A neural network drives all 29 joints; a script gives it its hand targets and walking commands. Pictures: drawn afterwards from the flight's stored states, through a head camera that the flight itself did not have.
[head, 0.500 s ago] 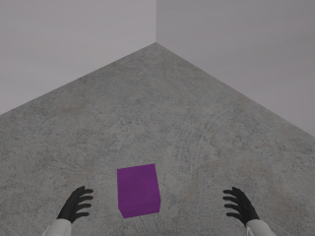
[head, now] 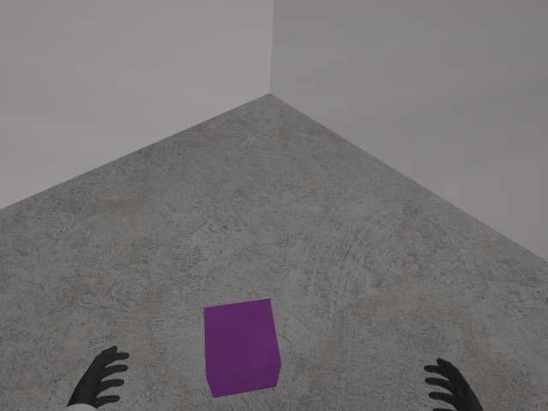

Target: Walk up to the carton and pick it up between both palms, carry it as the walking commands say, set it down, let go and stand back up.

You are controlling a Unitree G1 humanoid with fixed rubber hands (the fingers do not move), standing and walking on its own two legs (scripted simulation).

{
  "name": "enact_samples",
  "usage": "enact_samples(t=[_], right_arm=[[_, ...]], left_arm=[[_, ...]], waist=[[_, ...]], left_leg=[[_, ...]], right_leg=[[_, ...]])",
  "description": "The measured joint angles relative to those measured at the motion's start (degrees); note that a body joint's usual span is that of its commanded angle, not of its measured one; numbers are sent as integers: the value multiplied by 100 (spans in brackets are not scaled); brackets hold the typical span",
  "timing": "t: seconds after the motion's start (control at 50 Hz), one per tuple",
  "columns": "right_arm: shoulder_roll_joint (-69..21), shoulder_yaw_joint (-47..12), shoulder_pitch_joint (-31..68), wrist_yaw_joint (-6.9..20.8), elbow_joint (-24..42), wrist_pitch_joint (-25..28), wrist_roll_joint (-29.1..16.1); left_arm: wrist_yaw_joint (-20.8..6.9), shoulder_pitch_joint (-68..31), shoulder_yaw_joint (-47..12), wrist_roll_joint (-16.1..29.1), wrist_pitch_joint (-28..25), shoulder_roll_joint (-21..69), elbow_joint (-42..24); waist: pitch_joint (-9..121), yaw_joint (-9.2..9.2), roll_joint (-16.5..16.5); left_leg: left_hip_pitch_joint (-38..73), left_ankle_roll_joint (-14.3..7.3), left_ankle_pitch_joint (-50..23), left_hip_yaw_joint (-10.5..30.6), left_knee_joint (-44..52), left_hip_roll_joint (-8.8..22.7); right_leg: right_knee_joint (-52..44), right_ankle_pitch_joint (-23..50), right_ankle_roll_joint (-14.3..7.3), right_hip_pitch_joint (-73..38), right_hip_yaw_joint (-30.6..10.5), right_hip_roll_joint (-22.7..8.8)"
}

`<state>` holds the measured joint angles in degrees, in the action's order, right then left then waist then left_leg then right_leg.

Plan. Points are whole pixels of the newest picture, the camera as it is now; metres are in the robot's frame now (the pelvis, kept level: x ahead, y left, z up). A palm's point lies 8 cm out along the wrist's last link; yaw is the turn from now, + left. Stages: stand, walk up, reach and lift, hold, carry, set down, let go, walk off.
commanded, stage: stand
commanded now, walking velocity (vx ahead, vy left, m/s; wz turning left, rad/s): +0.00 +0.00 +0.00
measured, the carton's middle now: (241, 348) +0.41 +0.08 -0.64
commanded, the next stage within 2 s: none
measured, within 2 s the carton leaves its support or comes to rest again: neither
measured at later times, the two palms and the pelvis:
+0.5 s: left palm out of the picture +0.10 +0.29 -0.10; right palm out of the picture +0.10 -0.27 -0.09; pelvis +0.00 +0.01 +0.00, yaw +0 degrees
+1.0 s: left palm out of the picture +0.05 +0.30 -0.10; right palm out of the picture +0.06 -0.28 -0.10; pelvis -0.02 +0.01 +0.01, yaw +1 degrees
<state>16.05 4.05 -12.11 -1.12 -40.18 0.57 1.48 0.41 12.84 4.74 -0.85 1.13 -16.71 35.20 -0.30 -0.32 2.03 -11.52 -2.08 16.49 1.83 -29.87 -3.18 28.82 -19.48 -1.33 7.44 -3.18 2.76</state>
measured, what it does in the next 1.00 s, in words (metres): stands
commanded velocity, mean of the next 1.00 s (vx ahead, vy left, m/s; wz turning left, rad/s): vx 0.00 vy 0.00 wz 0.00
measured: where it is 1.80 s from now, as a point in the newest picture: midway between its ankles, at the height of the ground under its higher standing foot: outside the picture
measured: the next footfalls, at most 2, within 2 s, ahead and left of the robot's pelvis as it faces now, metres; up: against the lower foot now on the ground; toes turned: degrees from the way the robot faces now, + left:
none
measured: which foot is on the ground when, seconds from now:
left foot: down 0.00-1.00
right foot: down 0.00-1.00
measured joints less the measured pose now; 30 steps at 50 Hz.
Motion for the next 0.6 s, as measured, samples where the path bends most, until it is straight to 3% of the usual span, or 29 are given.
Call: enact_samples(t=[0.6], right_arm=[[45,-164,188,-87,-1115,89,-100]], left_arm=[[188,-3,-226,44,-173,-157,1217]], waist=[[-92,4,-61]], left_leg=[[183,-87,-274,-5,375,-63]], right_leg=[[-419,275,119,-212,12,-109]])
